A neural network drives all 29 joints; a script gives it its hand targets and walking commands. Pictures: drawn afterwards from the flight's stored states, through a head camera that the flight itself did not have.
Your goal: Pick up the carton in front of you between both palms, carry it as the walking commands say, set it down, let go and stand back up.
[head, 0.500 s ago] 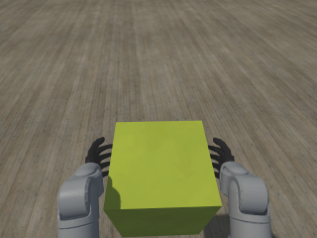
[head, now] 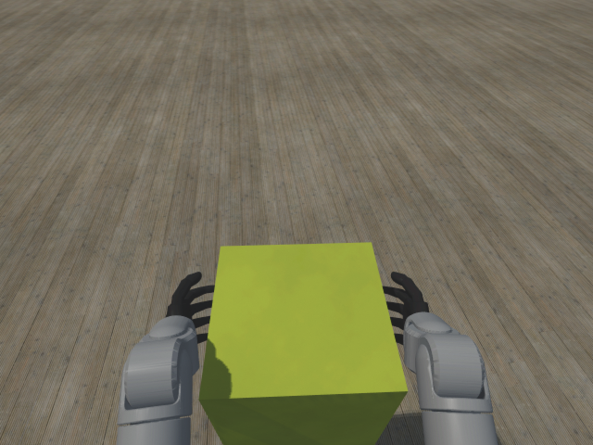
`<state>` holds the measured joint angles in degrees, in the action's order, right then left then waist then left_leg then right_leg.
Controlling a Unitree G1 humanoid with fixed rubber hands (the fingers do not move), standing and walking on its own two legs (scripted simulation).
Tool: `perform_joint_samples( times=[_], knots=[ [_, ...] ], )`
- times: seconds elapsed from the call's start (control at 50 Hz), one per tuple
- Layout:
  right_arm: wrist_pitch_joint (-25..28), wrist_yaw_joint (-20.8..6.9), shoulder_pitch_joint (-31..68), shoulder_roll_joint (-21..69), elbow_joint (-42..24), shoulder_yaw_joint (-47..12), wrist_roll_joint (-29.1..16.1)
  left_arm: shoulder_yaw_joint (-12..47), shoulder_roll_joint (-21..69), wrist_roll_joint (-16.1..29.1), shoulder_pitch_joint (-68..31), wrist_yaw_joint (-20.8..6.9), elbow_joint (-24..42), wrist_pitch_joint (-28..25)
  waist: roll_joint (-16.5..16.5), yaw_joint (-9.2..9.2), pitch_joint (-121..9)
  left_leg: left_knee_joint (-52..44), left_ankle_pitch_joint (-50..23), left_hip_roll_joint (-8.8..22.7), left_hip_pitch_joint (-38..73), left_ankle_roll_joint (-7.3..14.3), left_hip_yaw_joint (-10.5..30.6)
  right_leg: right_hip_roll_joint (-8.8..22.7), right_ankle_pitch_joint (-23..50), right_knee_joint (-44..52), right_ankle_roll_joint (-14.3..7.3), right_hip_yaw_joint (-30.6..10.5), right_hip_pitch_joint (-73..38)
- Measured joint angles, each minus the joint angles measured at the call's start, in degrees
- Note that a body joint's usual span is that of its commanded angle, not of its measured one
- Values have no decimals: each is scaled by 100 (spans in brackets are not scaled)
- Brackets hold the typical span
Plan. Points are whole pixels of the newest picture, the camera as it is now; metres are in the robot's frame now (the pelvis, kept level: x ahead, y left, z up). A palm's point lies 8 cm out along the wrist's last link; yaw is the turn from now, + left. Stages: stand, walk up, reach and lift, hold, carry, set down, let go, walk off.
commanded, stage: carry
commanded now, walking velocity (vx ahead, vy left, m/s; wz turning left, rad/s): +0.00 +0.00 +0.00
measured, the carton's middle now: (298, 353) +0.27 +0.00 -0.01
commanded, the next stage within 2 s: none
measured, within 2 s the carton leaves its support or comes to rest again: neither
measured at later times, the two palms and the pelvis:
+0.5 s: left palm (190, 337) +0.27 +0.15 +0.04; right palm (412, 336) +0.27 -0.15 +0.04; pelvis -0.03 +0.00 +0.00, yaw +0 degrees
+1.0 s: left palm (195, 343) +0.26 +0.14 +0.04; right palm (420, 341) +0.26 -0.16 +0.04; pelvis -0.03 -0.01 +0.00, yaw +0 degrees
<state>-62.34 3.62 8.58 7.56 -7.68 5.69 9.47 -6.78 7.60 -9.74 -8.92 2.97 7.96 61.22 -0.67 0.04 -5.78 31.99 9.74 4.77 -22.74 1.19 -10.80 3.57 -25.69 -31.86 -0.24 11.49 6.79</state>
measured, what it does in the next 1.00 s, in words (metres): stands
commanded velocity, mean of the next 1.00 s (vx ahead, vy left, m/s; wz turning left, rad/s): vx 0.00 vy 0.00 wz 0.00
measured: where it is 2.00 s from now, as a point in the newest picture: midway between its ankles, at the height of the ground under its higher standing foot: outside the picture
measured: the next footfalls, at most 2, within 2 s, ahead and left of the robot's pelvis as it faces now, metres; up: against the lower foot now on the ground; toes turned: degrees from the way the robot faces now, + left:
right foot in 1.76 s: +0.37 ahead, -0.12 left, +0.00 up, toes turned -1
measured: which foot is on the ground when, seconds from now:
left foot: down 0.00-1.00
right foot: down 0.00-1.00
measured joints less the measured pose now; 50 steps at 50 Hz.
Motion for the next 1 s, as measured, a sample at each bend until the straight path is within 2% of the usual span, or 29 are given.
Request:
perform_joint_samples(
  times=[0.16,0.36,0.46,0.62,1.0],
  knots=[
    [711,-120,61,8,719,69,214,-57,10,-231,-69,-114,-715,-701,21,8,1,-158,-207,36,-26,9,8,-48,131,11,-36,4,99],
    [1876,-263,542,91,2062,525,570,-487,101,-615,-571,-243,-2058,-1850,29,-11,111,-252,-372,68,-97,14,25,-83,211,-49,-73,9,241],
    [2271,-276,711,131,2271,686,625,-654,142,-670,-734,-258,-2255,-2240,27,-13,202,-247,-409,75,-164,15,33,-83,206,-121,-89,10,335],
    [2113,-219,542,92,1819,501,466,-459,99,-477,-557,-190,-1814,-2092,24,17,231,-183,-389,87,-232,-3,41,-76,150,-224,-104,12,415],
    [1981,-211,498,83,1824,471,469,-436,89,-463,-511,-182,-1837,-1977,33,2,196,-221,-439,116,-188,-66,78,-104,132,-248,-163,51,384]
  ],
)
